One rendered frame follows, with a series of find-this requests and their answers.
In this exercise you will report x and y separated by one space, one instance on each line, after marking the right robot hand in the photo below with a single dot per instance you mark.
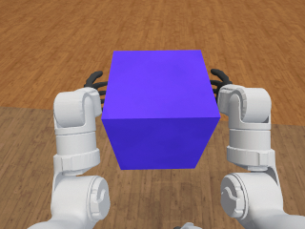
219 84

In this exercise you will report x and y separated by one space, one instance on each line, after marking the robot left upper arm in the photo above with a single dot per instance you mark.
78 203

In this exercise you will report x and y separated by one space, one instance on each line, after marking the robot left forearm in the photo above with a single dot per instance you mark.
74 116

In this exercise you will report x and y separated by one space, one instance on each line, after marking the robot right forearm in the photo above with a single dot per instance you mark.
249 120

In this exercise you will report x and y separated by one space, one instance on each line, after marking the left robot hand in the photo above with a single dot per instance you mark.
89 84

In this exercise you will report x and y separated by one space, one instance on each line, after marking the carton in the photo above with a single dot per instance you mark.
159 110

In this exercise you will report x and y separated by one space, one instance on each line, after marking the robot right upper arm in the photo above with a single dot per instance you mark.
255 200

